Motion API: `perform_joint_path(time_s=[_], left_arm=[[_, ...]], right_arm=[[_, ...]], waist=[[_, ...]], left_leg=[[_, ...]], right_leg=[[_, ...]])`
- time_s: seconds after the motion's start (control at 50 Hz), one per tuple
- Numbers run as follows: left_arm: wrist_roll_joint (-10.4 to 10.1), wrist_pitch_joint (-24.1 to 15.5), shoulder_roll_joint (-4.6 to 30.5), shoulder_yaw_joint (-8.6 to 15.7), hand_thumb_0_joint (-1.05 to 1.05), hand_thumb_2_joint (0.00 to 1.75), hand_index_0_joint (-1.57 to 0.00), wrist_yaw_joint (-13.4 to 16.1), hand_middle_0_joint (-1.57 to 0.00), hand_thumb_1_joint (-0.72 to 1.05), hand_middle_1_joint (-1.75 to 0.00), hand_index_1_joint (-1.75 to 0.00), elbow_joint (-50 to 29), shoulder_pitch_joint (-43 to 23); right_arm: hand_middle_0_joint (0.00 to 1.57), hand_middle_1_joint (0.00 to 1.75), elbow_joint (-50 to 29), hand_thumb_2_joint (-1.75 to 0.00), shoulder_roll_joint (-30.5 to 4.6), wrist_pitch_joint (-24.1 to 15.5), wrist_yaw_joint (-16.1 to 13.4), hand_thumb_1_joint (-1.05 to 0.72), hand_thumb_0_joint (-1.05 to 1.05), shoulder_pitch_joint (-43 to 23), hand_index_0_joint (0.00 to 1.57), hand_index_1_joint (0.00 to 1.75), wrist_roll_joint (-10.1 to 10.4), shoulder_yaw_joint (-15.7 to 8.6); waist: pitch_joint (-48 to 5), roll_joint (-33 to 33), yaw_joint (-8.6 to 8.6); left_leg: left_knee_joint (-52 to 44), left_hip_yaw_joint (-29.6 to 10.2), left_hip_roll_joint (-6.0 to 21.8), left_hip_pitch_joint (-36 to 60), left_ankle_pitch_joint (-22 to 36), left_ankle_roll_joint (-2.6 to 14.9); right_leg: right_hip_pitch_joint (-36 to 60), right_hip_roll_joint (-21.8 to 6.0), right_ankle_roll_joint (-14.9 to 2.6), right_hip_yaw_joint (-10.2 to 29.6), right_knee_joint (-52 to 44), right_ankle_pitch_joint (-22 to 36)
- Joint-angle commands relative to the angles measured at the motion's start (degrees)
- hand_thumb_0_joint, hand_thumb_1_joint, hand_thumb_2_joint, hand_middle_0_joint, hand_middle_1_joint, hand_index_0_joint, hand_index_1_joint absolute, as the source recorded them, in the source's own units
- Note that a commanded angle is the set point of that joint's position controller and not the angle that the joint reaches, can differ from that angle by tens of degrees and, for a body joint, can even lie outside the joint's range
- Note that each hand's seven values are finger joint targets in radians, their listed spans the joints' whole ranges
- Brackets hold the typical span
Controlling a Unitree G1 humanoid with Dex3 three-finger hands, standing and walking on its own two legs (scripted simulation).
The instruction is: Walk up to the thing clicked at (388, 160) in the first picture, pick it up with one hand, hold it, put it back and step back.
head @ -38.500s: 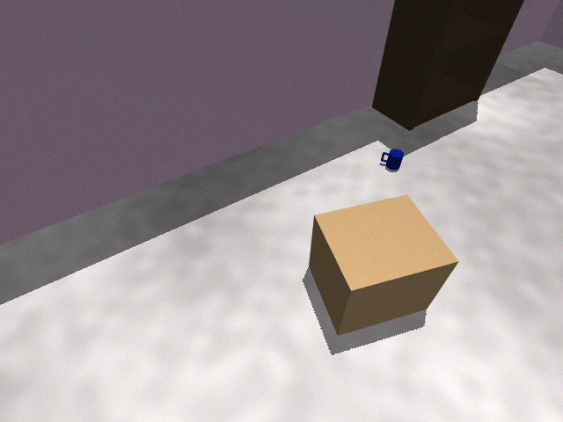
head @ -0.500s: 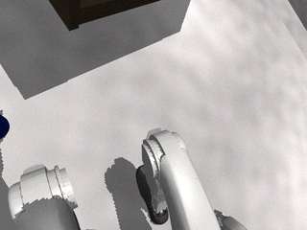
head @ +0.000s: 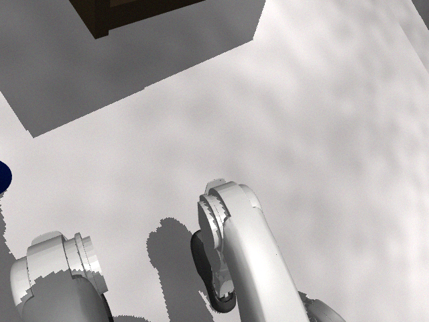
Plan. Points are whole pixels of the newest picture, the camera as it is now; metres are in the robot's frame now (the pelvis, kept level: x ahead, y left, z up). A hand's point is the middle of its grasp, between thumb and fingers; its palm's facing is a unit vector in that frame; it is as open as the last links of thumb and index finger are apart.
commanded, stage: open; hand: left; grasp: from above
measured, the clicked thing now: out of the picture +0.45 +0.31 -0.26
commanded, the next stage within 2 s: withdraw in 0.12 s
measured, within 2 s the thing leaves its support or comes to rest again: neither
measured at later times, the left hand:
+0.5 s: hand out of the picture +0.45 +0.31 -0.18, palm faces -0.32 -0.12 -0.94, open 14.1 cm
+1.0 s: hand out of the picture +0.40 +0.29 -0.07, palm faces -0.51 -0.11 -0.85, open 14.0 cm
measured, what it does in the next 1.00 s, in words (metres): rises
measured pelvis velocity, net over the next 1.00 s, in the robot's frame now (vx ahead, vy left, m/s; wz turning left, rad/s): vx -0.02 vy -0.01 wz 0.11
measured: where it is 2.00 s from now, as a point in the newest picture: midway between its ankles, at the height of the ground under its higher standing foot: (165, 315)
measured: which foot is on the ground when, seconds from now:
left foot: down 0.00-1.00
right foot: down 0.00-1.00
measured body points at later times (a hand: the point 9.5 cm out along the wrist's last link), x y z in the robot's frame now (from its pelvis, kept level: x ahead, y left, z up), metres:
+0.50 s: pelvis +0.00 +0.00 +0.01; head +0.24 +0.10 +0.37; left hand +0.46 +0.31 -0.13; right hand +0.05 -0.27 -0.08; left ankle +0.05 +0.13 -0.27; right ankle +0.11 -0.14 -0.27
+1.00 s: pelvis -0.02 -0.01 +0.08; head +0.18 +0.07 +0.47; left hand +0.42 +0.29 -0.02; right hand +0.10 -0.30 -0.02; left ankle +0.05 +0.13 -0.27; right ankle +0.11 -0.14 -0.27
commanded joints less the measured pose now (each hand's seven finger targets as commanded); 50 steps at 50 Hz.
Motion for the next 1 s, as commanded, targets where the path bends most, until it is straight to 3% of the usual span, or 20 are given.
perform_joint_path(time_s=[0.0, 0.04, 0.08, 0.1, 0.16, 0.26, 0.3, 0.32, 0.36, 0.44, 0.48, 0.5, 0.54, 0.6, 0.66, 0.7, 0.78, 0.86, 0.92, 0.98], left_arm=[[-0.42, -0.41, 12.52, 1.11, 0.00, 1.09, -0.10, 1.72, -0.10, -0.46, -1.14, -1.13, -7.56, -14.60], [-0.60, -0.83, 9.89, -1.06, 0.00, 1.06, -0.09, 1.12, -0.08, -0.49, -1.10, -1.10, -9.08, -16.17], [0.33, -0.81, 12.23, 0.70, 0.00, 1.06, -0.09, 1.31, -0.08, -0.48, -1.11, -1.10, -6.12, -15.20], [-0.11, -1.07, 12.74, 1.54, 0.00, 1.05, -0.08, 1.32, -0.08, -0.49, -1.09, -1.09, -7.27, -15.02], [0.15, -1.42, 10.24, -0.58, 0.00, 1.06, -0.09, 0.77, -0.08, -0.47, -1.13, -1.12, -4.82, -16.28], [-0.09, -1.95, 13.34, 0.77, 0.00, 0.99, -0.07, 0.86, -0.06, -0.53, -1.04, -1.03, -6.32, -15.93], [0.11, -2.03, 12.83, 0.08, 0.00, 1.01, -0.07, 1.18, -0.07, -0.54, -1.04, -1.04, -11.37, -17.23], [0.28, -1.92, 12.63, -0.12, 0.00, 1.01, -0.07, 1.24, -0.06, -0.55, -1.04, -1.03, -12.89, -17.64], [-0.20, -1.55, 15.04, 1.92, 0.00, 1.01, -0.07, 1.64, -0.07, -0.55, -1.03, -1.03, -18.28, -15.28], [-2.59, 1.49, 15.08, 4.85, 0.00, 1.01, -0.06, 0.61, -0.07, -0.56, -1.02, -1.02, -30.10, -10.64], [-4.22, 3.71, 11.82, 2.74, 0.00, 1.02, -0.06, -1.21, -0.07, -0.57, -1.01, -1.02, -32.26, -8.87], [-4.87, 4.57, 12.86, 3.58, 0.00, 1.02, -0.06, -2.15, -0.07, -0.57, -1.00, -1.01, -36.76, -9.60], [-6.27, 6.58, 8.91, 0.67, 0.00, 1.02, -0.07, -5.49, -0.08, -0.56, -0.99, -1.01, -37.81, -9.45], [-8.18, 8.30, 2.07, -4.42, 0.00, 1.03, -0.07, -12.25, -0.08, -0.57, -1.00, -1.02, -34.01, -8.95], [-11.86, 7.53, -2.15, -8.06, 0.00, 1.04, -0.06, -19.24, -0.08, -0.58, -1.02, -1.04, -33.89, -8.68], [-12.62, 6.72, -4.41, -10.60, 0.00, 1.04, -0.07, -23.69, -0.08, -0.57, -1.03, -1.05, -31.44, -5.64], [-13.48, 3.29, -3.41, -11.74, 0.00, 1.04, -0.07, -28.50, -0.08, -0.56, -1.04, -1.05, -32.03, -7.22], [-10.17, -1.61, 0.98, -10.15, 0.00, 1.01, -0.10, -26.47, -0.12, -0.52, -1.00, -1.01, -31.61, -11.84], [-5.71, -4.98, 5.00, -7.91, 0.00, 1.01, -0.10, -21.17, -0.11, -0.52, -1.00, -1.01, -29.87, -16.47], [-1.72, -5.99, 4.36, -8.15, 0.00, 1.02, -0.07, -15.09, -0.07, -0.55, -1.02, -1.03, -22.00, -18.59]], right_arm=[[0.20, 0.30, 0.24, -0.90, -17.64, 0.69, -0.58, -0.90, 0.00, 11.23, 0.20, 0.30, 0.47, -5.84], [0.20, 0.30, -0.77, -0.90, -17.30, 0.75, -0.58, -0.90, 0.00, 10.92, 0.20, 0.30, 0.70, -5.48], [0.20, 0.30, -0.04, -0.90, -17.86, 0.96, -0.75, -0.89, 0.00, 12.30, 0.20, 0.30, 0.28, -5.56], [0.20, 0.30, 0.12, -0.90, -17.83, 1.15, -0.93, -0.89, 0.00, 12.27, 0.20, 0.30, 0.56, -5.75], [0.20, 0.30, 0.17, -0.90, -17.32, 0.88, -0.92, -0.90, 0.00, 11.58, 0.20, 0.30, 0.07, -5.52], [0.20, 0.30, 0.31, -0.90, -17.59, 0.89, -1.55, -0.91, 0.00, 11.74, 0.20, 0.30, 0.24, -5.52], [0.20, 0.30, -0.86, -0.90, -17.21, 0.85, -1.68, -0.91, 0.00, 10.77, 0.20, 0.30, 0.64, -5.64], [0.20, 0.30, -0.34, -0.90, -17.01, 0.78, -1.51, -0.91, 0.00, 10.97, 0.20, 0.30, 0.65, -5.81], [0.20, 0.30, -0.15, -0.91, -17.04, 1.13, -1.44, -0.91, 0.00, 10.34, 0.20, 0.30, 1.15, -6.65], [0.20, 0.30, -0.79, -0.91, -16.39, 2.99, -1.12, -0.91, 0.00, 10.26, 0.20, 0.30, 3.71, -9.82], [0.20, 0.30, -1.03, -0.91, -15.19, 4.29, -1.10, -0.92, 0.00, 10.08, 0.20, 0.30, 5.38, -10.70], [0.20, 0.30, -1.10, -0.91, -15.33, 5.21, -1.57, -0.91, 0.00, 10.48, 0.20, 0.30, 6.39, -11.61], [0.20, 0.30, -0.76, -0.91, -14.45, 6.73, -2.14, -0.91, 0.00, 12.30, 0.20, 0.30, 7.73, -12.80], [0.20, 0.30, -0.65, -0.91, -13.30, 8.78, -3.13, -0.92, 0.00, 14.02, 0.20, 0.30, 8.56, -13.71], [0.20, 0.30, -2.06, -0.91, -12.69, 9.99, -4.92, -0.92, 0.00, 13.78, 0.20, 0.30, 9.66, -14.03], [0.20, 0.30, -2.98, -0.91, -12.89, 10.76, -6.48, -0.92, 0.00, 13.40, 0.20, 0.30, 10.22, -13.54], [0.20, 0.30, -4.75, -0.91, -12.65, 11.73, -9.44, -0.91, 0.00, 12.35, 0.20, 0.30, 10.48, -12.18], [0.20, 0.30, -5.03, -0.91, -12.17, 12.24, -11.35, -0.91, 0.00, 10.96, 0.20, 0.30, 10.00, -10.50], [0.20, 0.30, -5.00, -0.90, -11.44, 12.29, -11.50, -0.91, 0.00, 9.76, 0.20, 0.30, 9.20, -9.30], [0.20, 0.30, -4.77, -0.90, -11.36, 12.09, -11.20, -0.91, 0.00, 9.14, 0.20, 0.30, 7.90, -8.24]], waist=[[-39.65, 24.73, -0.76], [-38.48, 24.89, -1.02], [-36.17, 22.63, -2.57], [-37.17, 22.38, -1.34], [-34.09, 21.54, -3.03], [-35.59, 22.62, -1.69], [-39.56, 25.10, 0.00], [-40.67, 27.05, -0.41], [-44.72, 30.66, 2.51], [-53.34, 34.71, 7.03], [-52.82, 32.24, 7.48], [-54.99, 31.89, 8.67], [-54.90, 28.65, 7.92], [-48.42, 20.53, 5.75], [-43.38, 13.93, 4.93], [-39.32, 8.82, 4.59], [-35.37, 3.87, 5.20], [-36.06, 7.09, 6.37], [-39.25, 12.57, 6.42], [-38.35, 14.73, 4.91]], left_leg=[[-17.14, 7.78, 0.35, 30.76, 15.95, 1.74], [-17.02, 8.17, 0.23, 29.56, 15.47, 1.90], [-15.49, 8.52, 0.27, 27.45, 15.48, 2.28], [-16.18, 8.21, 0.28, 27.38, 15.35, 2.22], [-15.81, 8.21, 0.35, 26.72, 12.27, 2.33], [-16.55, 8.42, 0.20, 27.56, 11.32, 2.28], [-17.10, 8.42, 0.25, 30.32, 12.61, 1.92], [-16.98, 8.60, 0.17, 32.13, 13.71, 1.71], [-18.31, 8.82, 0.17, 35.29, 15.63, 1.13], [-21.88, 9.95, 0.08, 40.10, 19.48, 0.52], [-22.28, 11.46, 0.07, 38.24, 19.61, 1.33], [-23.39, 11.94, -0.04, 39.44, 20.70, 1.46], [-24.99, 11.90, 0.12, 39.23, 20.05, 1.97], [-27.19, 10.55, 0.03, 36.32, 16.72, 2.61], [-28.76, 10.15, -0.16, 32.75, 12.48, 3.33], [-29.80, 10.27, -0.42, 30.84, 11.06, 3.61], [-30.26, 11.43, -0.87, 28.32, 9.32, 3.90], [-29.36, 11.81, -0.90, 29.96, 9.00, 3.57], [-29.28, 11.69, -1.03, 31.89, 8.61, 3.04], [-28.16, 11.89, -1.29, 31.58, 7.48, 2.80]], right_leg=[[20.32, 1.54, -5.68, -10.12, -10.26, 16.36], [20.29, 1.53, -5.57, -9.64, -10.96, 15.93], [20.80, 1.53, -5.22, -9.46, -10.93, 16.72], [20.88, 1.44, -5.31, -9.48, -11.14, 16.16], [18.78, 1.44, -5.30, -9.82, -11.35, 13.71], [19.47, 1.36, -5.33, -9.57, -11.79, 12.39], [19.92, 1.52, -5.71, -9.46, -11.43, 13.10], [19.61, 1.15, -5.61, -9.66, -10.66, 14.22], [20.02, 1.05, -5.91, -9.26, -10.29, 15.34], [21.44, 0.55, -6.69, -7.83, -10.76, 18.31], [22.58, 0.70, -6.56, -6.36, -12.93, 19.24], [24.03, 0.43, -6.48, -5.53, -14.49, 20.33], [24.56, 0.50, -6.40, -4.87, -16.59, 19.64], [24.11, 0.49, -6.40, -4.75, -20.01, 15.72], [25.73, 0.32, -6.23, -4.04, -23.25, 11.95], [27.82, 0.11, -6.14, -3.69, -25.98, 10.40], [30.74, -0.21, -6.32, -2.68, -29.26, 7.37], [27.93, -0.57, -6.98, -2.34, -27.98, 6.28], [24.98, -0.63, -6.70, -2.46, -24.84, 6.39], [21.54, -0.40, -6.69, -2.95, -23.06, 5.54]])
